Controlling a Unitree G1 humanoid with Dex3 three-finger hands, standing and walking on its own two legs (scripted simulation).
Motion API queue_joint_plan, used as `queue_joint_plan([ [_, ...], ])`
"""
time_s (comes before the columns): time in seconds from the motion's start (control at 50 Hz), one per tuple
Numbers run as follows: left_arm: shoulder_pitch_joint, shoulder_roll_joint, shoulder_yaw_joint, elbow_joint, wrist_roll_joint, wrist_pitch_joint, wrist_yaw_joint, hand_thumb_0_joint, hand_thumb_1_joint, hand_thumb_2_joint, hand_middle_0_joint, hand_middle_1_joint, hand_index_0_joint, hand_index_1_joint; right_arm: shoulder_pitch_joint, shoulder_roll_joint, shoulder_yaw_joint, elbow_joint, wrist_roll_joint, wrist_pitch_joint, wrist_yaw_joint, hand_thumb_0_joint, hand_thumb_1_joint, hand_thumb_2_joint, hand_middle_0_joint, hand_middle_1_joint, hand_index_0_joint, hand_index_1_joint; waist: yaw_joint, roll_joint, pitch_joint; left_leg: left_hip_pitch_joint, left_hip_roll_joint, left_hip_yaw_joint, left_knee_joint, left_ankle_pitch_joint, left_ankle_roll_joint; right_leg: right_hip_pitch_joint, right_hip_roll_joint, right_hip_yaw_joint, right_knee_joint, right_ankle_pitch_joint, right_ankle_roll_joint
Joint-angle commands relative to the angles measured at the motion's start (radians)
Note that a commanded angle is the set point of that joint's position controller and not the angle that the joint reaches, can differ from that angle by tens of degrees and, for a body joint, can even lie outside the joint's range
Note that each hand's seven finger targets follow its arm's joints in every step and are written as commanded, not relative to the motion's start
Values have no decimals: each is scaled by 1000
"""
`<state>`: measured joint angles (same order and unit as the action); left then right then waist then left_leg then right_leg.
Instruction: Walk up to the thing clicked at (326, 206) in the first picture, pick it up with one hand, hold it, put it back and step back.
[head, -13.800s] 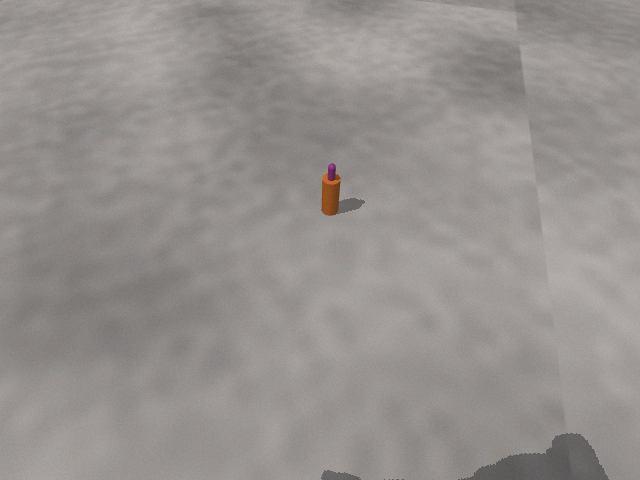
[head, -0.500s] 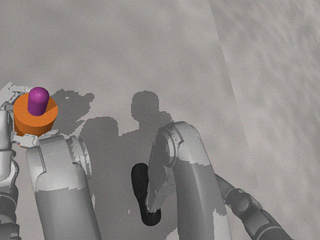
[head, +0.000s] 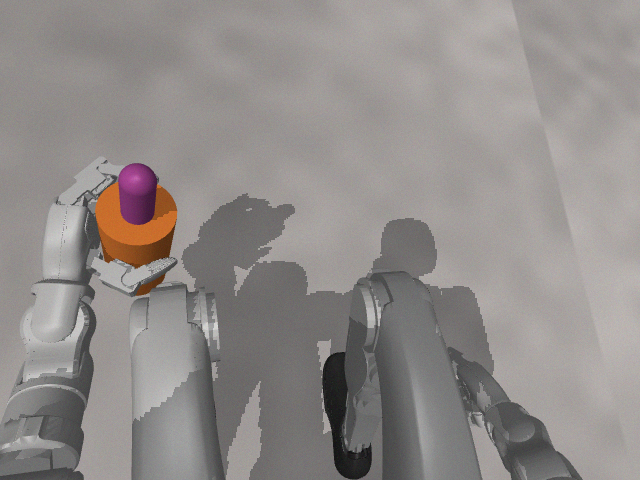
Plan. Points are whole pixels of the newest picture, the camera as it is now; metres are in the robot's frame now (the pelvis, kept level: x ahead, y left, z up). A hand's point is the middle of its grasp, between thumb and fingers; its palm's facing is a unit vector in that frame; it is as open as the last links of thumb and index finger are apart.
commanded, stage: settle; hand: left
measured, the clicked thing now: (137, 233) +0.38 +0.20 -0.05
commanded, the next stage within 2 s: lift in 0.86 s
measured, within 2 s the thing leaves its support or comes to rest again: neither
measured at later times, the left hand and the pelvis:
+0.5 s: hand (117, 213) +0.38 +0.21 +0.02, palm faces -0.02 -1.00 -0.05, open 10.9 cm; pelvis +0.01 -0.01 +0.04, yaw +4 degrees
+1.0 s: hand (102, 198) +0.38 +0.21 +0.05, palm faces -0.01 -1.00 -0.04, open 10.9 cm; pelvis +0.01 -0.01 +0.06, yaw +5 degrees
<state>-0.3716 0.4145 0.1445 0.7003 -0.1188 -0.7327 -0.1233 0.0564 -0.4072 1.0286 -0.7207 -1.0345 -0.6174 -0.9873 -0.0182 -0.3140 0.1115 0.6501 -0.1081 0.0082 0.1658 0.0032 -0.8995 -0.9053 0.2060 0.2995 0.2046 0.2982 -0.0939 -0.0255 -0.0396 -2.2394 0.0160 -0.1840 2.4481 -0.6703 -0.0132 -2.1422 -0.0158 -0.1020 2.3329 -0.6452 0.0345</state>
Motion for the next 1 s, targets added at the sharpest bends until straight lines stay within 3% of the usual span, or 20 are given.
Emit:
queue_joint_plan([
  [0.0, -185, 83, 48, -218, -50, -16, -58, 0, 19, 1152, -1225, -1352, -1216, -1376, 57, -232, -115, -77, 33, -10, -42, 0, -911, -906, 200, 300, 199, 300, -21, 145, -603, 355, -20, 100, -332, 11, 34, 310, 49, -48, -251, 104, -69],
  [0.04, -195, 67, 46, -225, -64, -1, -80, 0, 6, 1158, -1245, -1366, -1237, -1388, 62, -211, -115, -72, 46, -10, -49, 0, -913, -906, 200, 300, 200, 300, -22, 131, -588, 342, -22, 109, -349, -32, 39, 302, 44, -39, -273, 59, -67],
  [0.12, -201, 91, 94, -276, -79, 17, -105, 0, -31, 1145, -1224, -1338, -1208, -1367, 73, -208, -138, -77, 57, -15, -67, 0, -915, -908, 200, 300, 199, 300, 6, 117, -639, 377, -19, 123, -361, -7, 39, 338, 38, -17, -292, 60, -69],
  [0.22, -199, 58, 92, -263, -93, 40, -142, 0, -24, 1144, -1256, -1340, -1235, -1373, 89, -187, -150, -85, 64, -29, -87, 0, -919, -909, 200, 300, 199, 300, 9, 73, -676, 383, -15, 141, -366, 32, 44, 402, 30, 23, -337, 82, -63],
  [0.24, -203, 84, 122, -290, -94, 39, -144, 0, -31, 1137, -1253, -1334, -1232, -1368, 87, -191, -154, -83, 64, -28, -92, 0, -920, -910, 200, 300, 199, 300, 25, 95, -685, 407, -15, 141, -376, 38, 44, 392, 28, 19, -334, 88, -65],
  [0.32, -198, 82, 125, -305, -90, 53, -164, 0, 6, 1139, -1267, -1337, -1249, -1367, 99, -188, -167, -82, 71, -34, -102, 0, -917, -908, 200, 300, 200, 300, 28, 110, -706, 470, -12, 137, -408, 77, 38, 372, 28, 16, -330, 117, -74],
  [0.36, -194, 47, 102, -288, -96, 60, -178, 0, 33, 1147, -1270, -1338, -1252, -1368, 101, -183, -167, -84, 75, -38, -106, 0, -915, -907, 200, 300, 200, 300, 20, 113, -703, 480, -14, 135, -423, 82, 37, 369, 25, 16, -335, 119, -76],
  [0.42, -208, 79, 148, -282, -102, 64, -185, 0, 33, 1164, -1270, -1341, -1251, -1373, 113, -173, -172, -75, 75, -47, -111, 0, -916, -908, 200, 300, 200, 300, 35, 88, -698, 463, -12, 148, -423, 71, 43, 408, 22, 33, -363, 104, -71],
  [0.5, -158, 20, 119, -191, -102, 83, -206, 0, 52, 1173, -1276, -1349, -1263, -1375, 107, -173, -176, -87, 80, -56, -114, 0, -911, -906, 200, 300, 200, 300, 21, 73, -666, 474, -14, 144, -449, 65, 43, 387, 22, 24, -375, 93, -75],
  [0.54, -205, 61, 151, -253, -102, 70, -208, 0, 50, 1159, -1265, -1332, -1252, -1358, 120, -175, -180, -79, 80, -56, -116, 0, -911, -905, 200, 300, 200, 300, 42, 95, -705, 516, -13, 143, -460, 89, 39, 395, 20, 26, -369, 111, -78],
  [0.62, -221, 34, 133, -238, -106, 74, -222, 0, 83, 1176, -1273, -1338, -1260, -1363, 127, -168, -180, -73, 78, -66, -118, 0, -906, -904, 200, 300, 200, 300, 28, 88, -701, 529, -14, 147, -466, 103, 38, 400, 19, 32, -378, 122, -77],
  [0.72, -233, 37, 139, -214, -104, 68, -231, 0, 49, 1177, -1255, -1334, -1245, -1359, 122, -170, -180, -73, 78, -75, -122, 0, -908, -904, 200, 300, 200, 300, 37, 104, -676, 545, -13, 146, -490, 62, 37, 377, 16, 33, -391, 78, -80],
  [0.76, -271, 80, 164, -266, -102, 63, -231, 0, 51, 1172, -1267, -1332, -1257, -1356, 127, -170, -183, -72, 75, -75, -124, 0, -909, -904, 200, 300, 200, 300, 50, 123, -720, 570, -15, 146, -494, 71, 35, 377, 15, 35, -388, 84, -84],
  [0.8, -231, 18, 127, -191, -105, 74, -239, 0, 74, 1178, -1252, -1334, -1249, -1352, 131, -167, -178, -75, 77, -77, -123, 0, -904, -902, 200, 300, 200, 300, 22, 103, -684, 552, -16, 143, -500, 73, 35, 386, 14, 29, -392, 89, -80],
  [0.84, -263, 78, 184, -218, -113, 68, -230, 0, 59, 1189, -1264, -1345, -1258, -1366, 133, -165, -179, -69, 80, -79, -126, 0, -905, -903, 200, 300, 200, 300, 43, 76, -702, 533, -19, 148, -495, 58, 42, 408, 15, 35, -402, 72, -78],
  [0.86, -221, 31, 152, -170, -113, 73, -235, 0, 55, 1188, -1256, -1338, -1250, -1359, 132, -162, -178, -74, 80, -81, -125, 0, -905, -902, 200, 299, 200, 299, 35, 58, -679, 528, -19, 152, -496, 53, 43, 406, 15, 37, -414, 63, -77],
  [0.88, -294, 44, 144, -239, -114, 66, -240, 0, 57, 1181, -1251, -1329, -1245, -1350, 135, -160, -176, -73, 78, -83, -124, 0, -904, -902, 200, 299, 200, 299, 31, 89, -691, 532, -18, 152, -502, 42, 40, 398, 15, 39, -411, 54, -79],
  [0.92, -219, 55, 162, -169, -112, 76, -242, 0, 58, 1187, -1249, -1340, -1244, -1360, 135, -163, -181, -74, 80, -84, -128, 0, -907, -903, 200, 299, 200, 299, 37, 67, -684, 526, -19, 158, -499, 44, 44, 426, 15, 47, -430, 50, -75],
  [0.96, -271, 50, 150, -194, -110, 73, -245, 0, 129, 1143, -1249, -1361, -1261, -1358, 140, -161, -177, -73, 81, -86, -128, 0, -928, -906, 200, 300, 199, 300, 28, 75, -692, 524, -19, 157, -501, 53, 43, 427, 13, 45, -423, 62, -76],
  [0.98, -285, 76, 171, -247, -110, 68, -243, 0, 91, 1154, -1228, -1352, -1238, -1353, 147, -159, -180, -72, 79, -86, -127, 0, -923, -905, 200, 300, 200, 300, 40, 82, -736, 546, -19, 159, -500, 79, 42, 451, 13, 48, -422, 84, -76],
])
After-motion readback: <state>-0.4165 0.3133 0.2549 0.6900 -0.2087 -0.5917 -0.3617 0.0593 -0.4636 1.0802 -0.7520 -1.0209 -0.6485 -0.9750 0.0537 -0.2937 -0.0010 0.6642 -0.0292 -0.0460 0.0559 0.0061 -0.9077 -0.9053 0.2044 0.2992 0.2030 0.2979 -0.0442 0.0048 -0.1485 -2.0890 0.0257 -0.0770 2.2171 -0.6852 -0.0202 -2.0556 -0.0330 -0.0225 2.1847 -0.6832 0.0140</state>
